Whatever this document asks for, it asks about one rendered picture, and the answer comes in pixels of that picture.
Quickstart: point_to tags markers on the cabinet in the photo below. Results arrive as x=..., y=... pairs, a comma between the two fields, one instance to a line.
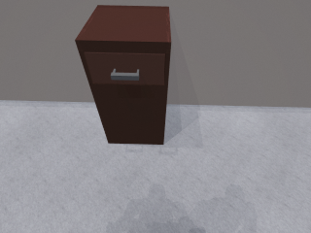
x=130, y=113

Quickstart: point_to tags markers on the handle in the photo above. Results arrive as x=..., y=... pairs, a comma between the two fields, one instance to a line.
x=119, y=76

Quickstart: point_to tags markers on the drawer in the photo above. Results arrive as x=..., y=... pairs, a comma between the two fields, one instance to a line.
x=102, y=64

